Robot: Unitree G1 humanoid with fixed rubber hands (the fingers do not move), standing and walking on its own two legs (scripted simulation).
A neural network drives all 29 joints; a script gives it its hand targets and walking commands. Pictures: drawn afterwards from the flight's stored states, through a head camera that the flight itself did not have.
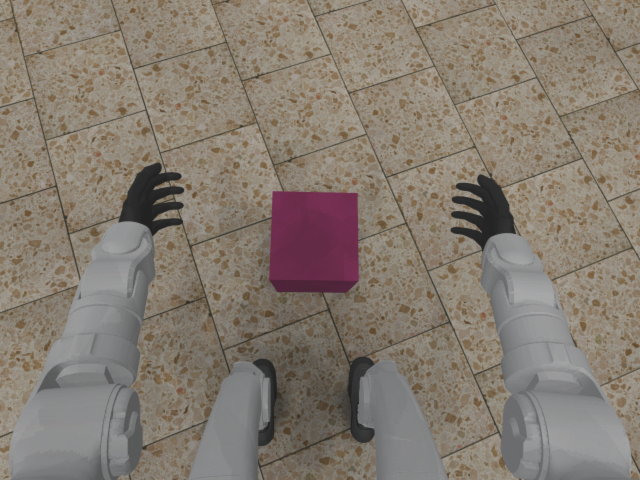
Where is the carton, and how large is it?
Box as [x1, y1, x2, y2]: [269, 191, 358, 292]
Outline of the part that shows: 273,191 269,279 276,290 346,292 358,280 357,193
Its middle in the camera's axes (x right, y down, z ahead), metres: -0.02 +0.01 +0.97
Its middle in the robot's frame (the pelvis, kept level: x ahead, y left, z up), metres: +0.49 +0.00 -0.56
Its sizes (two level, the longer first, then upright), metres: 0.198 0.190 0.253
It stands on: the floor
